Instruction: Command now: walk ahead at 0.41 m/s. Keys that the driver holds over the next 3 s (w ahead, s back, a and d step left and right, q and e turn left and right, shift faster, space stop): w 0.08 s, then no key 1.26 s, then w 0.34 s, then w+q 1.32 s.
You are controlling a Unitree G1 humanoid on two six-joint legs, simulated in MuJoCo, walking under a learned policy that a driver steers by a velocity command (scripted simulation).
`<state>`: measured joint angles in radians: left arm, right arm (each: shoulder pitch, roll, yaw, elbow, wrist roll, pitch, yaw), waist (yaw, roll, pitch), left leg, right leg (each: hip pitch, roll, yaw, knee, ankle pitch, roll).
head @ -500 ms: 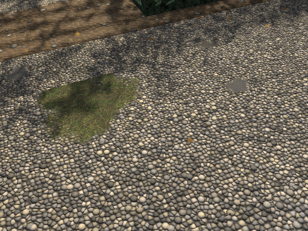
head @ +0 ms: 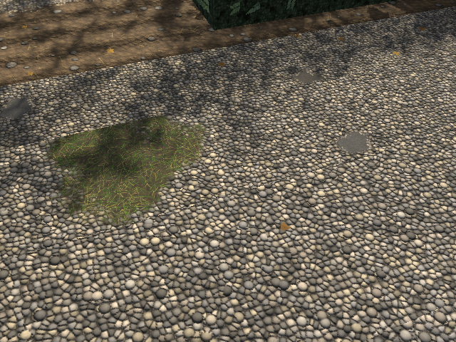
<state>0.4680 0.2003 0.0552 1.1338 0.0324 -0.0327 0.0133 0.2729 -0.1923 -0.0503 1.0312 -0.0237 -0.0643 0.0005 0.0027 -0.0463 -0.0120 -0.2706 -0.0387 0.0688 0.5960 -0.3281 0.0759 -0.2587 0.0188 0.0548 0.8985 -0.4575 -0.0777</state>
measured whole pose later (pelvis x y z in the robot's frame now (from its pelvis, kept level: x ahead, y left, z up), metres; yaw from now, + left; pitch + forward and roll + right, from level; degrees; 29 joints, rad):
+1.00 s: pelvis +0.22 +0.04 +0.02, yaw +1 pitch -1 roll +0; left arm 0.26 0.15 0.00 1.14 0.00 0.00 0.01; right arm 0.32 -0.12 0.02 1.12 -0.01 -0.02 -0.03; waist 0.01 0.00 0.02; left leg -0.06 -0.03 0.02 0.32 -0.24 0.04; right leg -0.15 0.05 -0.06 0.29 -0.12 -0.06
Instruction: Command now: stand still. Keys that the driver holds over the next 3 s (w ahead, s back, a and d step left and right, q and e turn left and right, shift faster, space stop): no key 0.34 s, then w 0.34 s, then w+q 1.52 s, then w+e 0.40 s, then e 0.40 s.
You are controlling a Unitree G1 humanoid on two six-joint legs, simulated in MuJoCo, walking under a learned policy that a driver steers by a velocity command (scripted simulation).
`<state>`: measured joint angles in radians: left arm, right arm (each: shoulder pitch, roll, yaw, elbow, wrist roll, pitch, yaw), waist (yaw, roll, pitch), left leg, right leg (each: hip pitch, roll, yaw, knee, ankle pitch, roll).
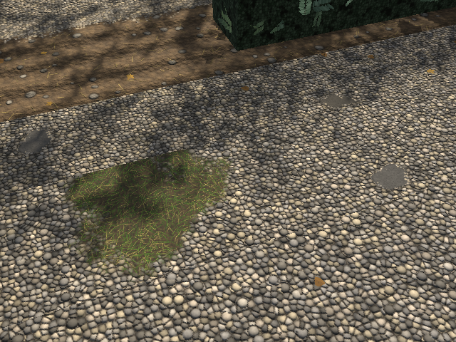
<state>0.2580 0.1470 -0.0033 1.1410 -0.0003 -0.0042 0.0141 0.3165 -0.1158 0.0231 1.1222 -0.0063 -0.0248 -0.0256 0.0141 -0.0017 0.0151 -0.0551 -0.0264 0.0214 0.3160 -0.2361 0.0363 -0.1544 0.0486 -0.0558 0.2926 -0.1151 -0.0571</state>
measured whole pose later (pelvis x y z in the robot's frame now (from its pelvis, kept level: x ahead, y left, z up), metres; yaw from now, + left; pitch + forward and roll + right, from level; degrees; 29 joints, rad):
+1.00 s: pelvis +0.22 -0.07 -0.04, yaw +6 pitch +0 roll +0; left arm 0.49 0.13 0.00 1.13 0.03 -0.14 0.03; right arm 0.11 -0.21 -0.07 0.95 -0.03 -0.02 0.05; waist 0.03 0.03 0.05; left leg -0.60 0.01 0.05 0.68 0.32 0.11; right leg 0.05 0.07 -0.21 0.47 -0.52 -0.09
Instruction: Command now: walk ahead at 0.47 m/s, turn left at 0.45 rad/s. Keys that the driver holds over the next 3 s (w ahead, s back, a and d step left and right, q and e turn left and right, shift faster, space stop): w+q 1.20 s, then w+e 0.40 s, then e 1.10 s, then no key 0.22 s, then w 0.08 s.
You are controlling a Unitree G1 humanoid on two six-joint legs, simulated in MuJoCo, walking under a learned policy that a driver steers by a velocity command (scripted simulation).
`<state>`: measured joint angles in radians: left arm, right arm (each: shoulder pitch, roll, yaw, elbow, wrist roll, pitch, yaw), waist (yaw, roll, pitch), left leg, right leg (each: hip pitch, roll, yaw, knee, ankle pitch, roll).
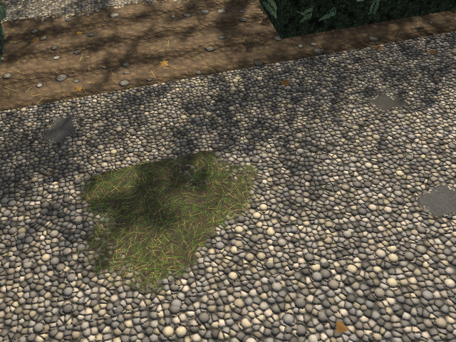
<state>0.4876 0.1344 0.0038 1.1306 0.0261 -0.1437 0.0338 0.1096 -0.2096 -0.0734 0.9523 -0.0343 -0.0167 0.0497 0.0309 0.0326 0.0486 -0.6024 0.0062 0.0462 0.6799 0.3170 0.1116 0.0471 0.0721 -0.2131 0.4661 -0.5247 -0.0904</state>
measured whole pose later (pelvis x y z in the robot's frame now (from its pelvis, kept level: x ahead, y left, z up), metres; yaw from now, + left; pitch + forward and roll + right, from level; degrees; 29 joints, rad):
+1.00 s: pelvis +0.54 +0.02 -0.12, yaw +34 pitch +1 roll -2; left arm 0.38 0.26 0.06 0.89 0.03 -0.08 0.00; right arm 0.09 -0.27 -0.06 0.74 -0.04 0.03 0.07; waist 0.06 0.04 0.04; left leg -0.60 0.06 0.02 0.87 -0.08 0.08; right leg -0.03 -0.04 -0.24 0.36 -0.33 0.02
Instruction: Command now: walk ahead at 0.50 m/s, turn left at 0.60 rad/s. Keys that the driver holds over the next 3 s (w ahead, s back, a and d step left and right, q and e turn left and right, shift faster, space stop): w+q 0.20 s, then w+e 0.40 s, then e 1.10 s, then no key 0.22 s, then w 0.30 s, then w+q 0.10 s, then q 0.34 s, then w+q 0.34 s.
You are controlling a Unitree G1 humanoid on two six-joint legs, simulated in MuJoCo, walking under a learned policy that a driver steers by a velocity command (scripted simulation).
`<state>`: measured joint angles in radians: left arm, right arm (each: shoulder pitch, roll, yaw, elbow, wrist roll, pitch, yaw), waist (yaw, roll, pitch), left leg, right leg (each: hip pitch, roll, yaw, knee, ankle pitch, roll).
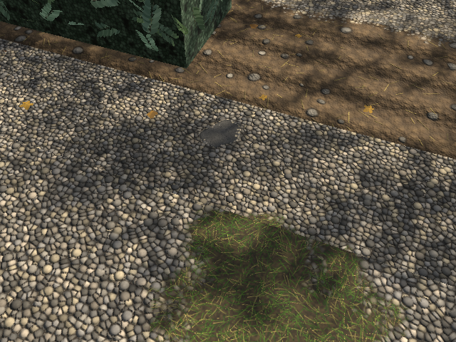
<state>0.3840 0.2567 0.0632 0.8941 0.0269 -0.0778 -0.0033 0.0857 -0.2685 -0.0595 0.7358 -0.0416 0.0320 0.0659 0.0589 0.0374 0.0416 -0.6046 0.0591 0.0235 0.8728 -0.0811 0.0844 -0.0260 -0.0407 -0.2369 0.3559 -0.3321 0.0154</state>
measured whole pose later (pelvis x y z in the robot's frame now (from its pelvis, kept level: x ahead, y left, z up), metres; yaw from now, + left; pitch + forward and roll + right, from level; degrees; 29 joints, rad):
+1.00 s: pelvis +0.52 +0.08 -0.15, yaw -9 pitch +1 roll -2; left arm 0.30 0.26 0.07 0.87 0.01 0.00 -0.01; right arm 0.06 -0.23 0.01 0.75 -0.02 -0.02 -0.03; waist 0.07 0.02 0.08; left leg -0.56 0.01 -0.08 0.74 -0.15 -0.01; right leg -0.25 0.18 0.12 0.49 -0.23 -0.09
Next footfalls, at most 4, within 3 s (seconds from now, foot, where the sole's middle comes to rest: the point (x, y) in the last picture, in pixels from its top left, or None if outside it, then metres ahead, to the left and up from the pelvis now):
0.10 left None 0.13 0.12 -0.77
0.64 right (250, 330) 0.55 0.00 -0.92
1.06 left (203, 287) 0.69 0.17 -0.92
1.48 right None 0.50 0.00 -0.92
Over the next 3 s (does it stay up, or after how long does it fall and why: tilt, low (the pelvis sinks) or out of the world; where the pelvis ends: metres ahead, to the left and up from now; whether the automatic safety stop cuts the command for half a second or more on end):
stays up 0.70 -0.04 -0.15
